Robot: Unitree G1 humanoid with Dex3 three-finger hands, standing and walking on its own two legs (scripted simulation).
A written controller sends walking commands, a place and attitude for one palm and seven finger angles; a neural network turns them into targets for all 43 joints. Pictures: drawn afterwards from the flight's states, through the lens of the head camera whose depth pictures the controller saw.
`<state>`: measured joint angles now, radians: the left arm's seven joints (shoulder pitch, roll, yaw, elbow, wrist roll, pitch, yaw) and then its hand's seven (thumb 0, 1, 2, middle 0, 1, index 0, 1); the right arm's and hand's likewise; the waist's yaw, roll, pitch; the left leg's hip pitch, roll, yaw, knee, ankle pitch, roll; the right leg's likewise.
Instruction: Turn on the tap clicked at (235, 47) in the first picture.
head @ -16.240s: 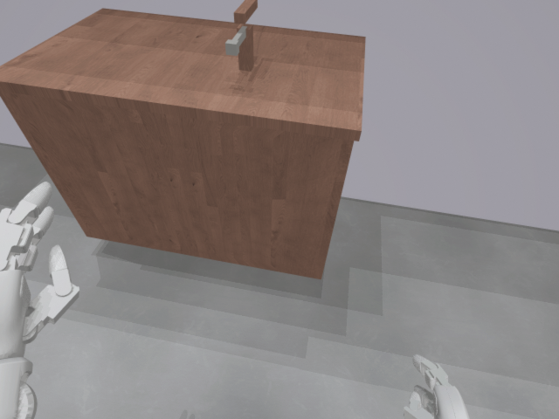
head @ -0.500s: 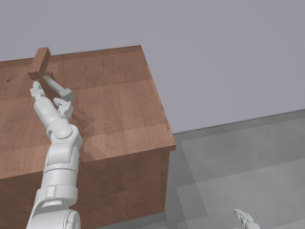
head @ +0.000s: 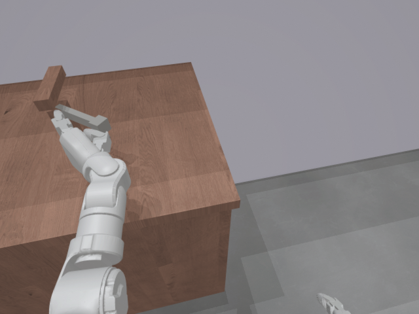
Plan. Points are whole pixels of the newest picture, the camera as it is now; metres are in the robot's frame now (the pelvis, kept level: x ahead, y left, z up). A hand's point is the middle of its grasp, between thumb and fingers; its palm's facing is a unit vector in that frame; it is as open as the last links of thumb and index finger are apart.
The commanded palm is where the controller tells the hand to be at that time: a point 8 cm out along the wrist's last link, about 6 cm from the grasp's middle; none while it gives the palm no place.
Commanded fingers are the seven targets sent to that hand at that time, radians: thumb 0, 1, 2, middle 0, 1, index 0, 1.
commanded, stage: push the lever round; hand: left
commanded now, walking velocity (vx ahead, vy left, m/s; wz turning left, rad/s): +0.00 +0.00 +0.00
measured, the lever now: (100, 125) +0.44 +0.25 +0.15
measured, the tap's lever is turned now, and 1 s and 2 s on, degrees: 50 84 86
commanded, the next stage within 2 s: lift the hand up off the lever in 0.92 s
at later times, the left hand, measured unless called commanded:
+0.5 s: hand (120, 127) +0.44 +0.21 +0.14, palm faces +0.81 -0.58 -0.09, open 7.6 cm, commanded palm +0.39 +0.23 +0.14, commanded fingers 0.00 0.90 0.90 -0.15 -0.15 -0.15 -0.15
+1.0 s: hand (123, 115) +0.48 +0.21 +0.14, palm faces +0.80 -0.59 -0.11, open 8.0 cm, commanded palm +0.42 +0.24 +0.14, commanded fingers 0.00 0.90 0.90 -0.15 -0.15 -0.15 -0.15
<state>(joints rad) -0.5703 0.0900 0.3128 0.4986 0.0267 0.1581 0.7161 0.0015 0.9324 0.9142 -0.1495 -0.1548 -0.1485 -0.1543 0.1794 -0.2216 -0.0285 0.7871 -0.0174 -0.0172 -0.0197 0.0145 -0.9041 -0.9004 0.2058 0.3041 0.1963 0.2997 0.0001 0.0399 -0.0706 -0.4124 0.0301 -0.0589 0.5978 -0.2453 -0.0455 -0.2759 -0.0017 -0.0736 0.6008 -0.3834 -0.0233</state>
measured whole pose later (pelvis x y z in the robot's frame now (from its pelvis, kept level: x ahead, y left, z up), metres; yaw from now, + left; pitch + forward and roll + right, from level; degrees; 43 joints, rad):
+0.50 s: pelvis +0.00 +0.00 +0.00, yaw +0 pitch +6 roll +0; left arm -0.75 0.08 0.37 0.69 0.08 0.15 0.84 0.00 0.95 0.94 -0.15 -0.15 -0.14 -0.15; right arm 0.21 -0.21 -0.04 0.80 -0.05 0.00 0.02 0.01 -0.90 -0.90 0.21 0.30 0.20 0.30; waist -0.03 0.04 -0.10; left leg -0.49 0.03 -0.07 0.64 -0.26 -0.05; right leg -0.35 0.00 -0.08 0.64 -0.40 -0.03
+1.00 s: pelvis +0.00 -0.01 -0.01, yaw +0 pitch +9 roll +0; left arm -0.91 0.19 0.44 0.93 0.11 0.07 0.82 0.02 0.91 0.92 -0.15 -0.15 -0.10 -0.13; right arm 0.27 -0.24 -0.04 0.80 -0.06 0.03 0.02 0.01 -0.91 -0.90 0.21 0.30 0.20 0.30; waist -0.08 0.04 -0.11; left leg -0.56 0.04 -0.07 0.66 -0.26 -0.05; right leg -0.42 0.01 -0.09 0.66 -0.40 -0.03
